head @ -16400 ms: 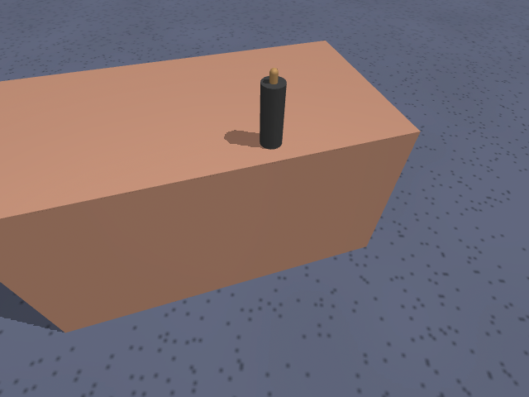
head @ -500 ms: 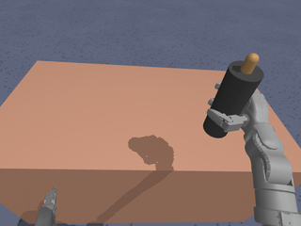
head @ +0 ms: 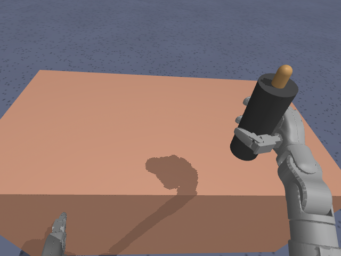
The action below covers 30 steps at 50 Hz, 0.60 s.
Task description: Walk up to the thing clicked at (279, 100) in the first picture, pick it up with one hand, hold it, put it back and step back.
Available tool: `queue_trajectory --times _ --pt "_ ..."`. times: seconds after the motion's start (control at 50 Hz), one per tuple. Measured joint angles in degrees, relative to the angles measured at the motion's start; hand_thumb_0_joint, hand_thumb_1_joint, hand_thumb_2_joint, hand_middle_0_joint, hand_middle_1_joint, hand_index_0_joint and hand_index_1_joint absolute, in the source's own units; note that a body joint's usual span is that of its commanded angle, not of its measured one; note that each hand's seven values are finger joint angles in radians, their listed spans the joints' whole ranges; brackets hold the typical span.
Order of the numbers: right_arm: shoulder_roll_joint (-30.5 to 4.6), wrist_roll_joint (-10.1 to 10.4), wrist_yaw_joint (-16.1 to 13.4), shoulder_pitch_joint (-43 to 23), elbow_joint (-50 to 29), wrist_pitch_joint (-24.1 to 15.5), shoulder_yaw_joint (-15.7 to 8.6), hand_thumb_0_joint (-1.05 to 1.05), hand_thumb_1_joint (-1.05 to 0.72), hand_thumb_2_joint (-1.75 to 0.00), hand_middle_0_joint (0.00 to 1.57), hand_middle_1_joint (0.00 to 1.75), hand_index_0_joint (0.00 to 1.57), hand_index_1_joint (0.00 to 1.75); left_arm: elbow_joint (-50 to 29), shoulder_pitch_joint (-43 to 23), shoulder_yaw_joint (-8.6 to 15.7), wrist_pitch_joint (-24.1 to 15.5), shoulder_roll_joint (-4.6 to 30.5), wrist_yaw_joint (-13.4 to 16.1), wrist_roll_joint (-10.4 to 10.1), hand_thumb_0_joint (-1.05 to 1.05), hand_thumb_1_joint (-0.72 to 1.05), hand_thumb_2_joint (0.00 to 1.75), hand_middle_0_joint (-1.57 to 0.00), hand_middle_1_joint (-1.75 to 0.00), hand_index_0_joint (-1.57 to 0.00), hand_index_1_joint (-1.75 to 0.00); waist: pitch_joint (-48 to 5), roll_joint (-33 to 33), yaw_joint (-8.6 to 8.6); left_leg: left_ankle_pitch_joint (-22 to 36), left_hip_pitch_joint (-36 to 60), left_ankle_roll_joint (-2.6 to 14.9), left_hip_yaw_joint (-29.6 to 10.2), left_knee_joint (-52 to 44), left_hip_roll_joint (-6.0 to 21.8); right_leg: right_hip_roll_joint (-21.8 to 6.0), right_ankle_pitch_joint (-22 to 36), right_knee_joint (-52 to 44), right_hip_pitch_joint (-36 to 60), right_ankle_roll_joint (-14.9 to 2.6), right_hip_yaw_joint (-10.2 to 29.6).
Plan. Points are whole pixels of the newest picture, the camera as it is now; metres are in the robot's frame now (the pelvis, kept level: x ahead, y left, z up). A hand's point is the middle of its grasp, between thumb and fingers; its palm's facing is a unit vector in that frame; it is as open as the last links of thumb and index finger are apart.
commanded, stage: hold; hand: right
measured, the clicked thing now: (261, 116) +0.33 -0.17 +0.21
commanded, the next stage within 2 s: crouch in 1.74 s
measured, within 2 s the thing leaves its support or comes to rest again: neither
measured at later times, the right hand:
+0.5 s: hand (254, 130) +0.32 -0.16 +0.18, palm faces +0.06 +1.00 -0.02, open 9.1 cm
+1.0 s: hand (253, 133) +0.32 -0.16 +0.17, palm faces +0.07 +1.00 -0.01, open 9.1 cm
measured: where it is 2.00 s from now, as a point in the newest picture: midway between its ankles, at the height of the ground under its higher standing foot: outside the picture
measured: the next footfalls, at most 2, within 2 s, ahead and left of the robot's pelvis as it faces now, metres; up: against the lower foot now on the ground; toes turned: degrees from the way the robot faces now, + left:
none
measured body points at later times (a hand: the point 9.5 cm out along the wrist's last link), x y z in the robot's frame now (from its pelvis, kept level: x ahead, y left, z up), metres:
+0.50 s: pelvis +0.00 +0.00 +0.00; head -0.03 +0.02 +0.45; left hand +0.17 +0.26 -0.08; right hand +0.31 -0.22 +0.18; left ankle +0.04 +0.13 -0.74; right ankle -0.03 -0.13 -0.74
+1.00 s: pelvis +0.00 +0.00 +0.00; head -0.02 +0.02 +0.45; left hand +0.16 +0.26 -0.08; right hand +0.31 -0.22 +0.18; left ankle +0.04 +0.13 -0.74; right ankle -0.03 -0.13 -0.74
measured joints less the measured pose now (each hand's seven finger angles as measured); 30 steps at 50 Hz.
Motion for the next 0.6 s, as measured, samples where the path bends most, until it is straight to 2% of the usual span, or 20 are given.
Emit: queue_trajectory --times 0.6 --pt "0.7 -0.2 -0.4 0.9 -0.5 -0.1 0.7 0.0 0.26 -1.07 0.77 1.0 0.78 1.0 -0.1 0.0 0.1 -0.4 -0.1 -0.3 0.1 -0.01 -0.53 0.05 -0.06 -0.05 -0.05 -0.05 0.4 0.3 0.19 0.4 0.1 -0.1 -0.1 -0.1 0.1 0.2 0.3 0.2 -0.1 -0.11 -0.1"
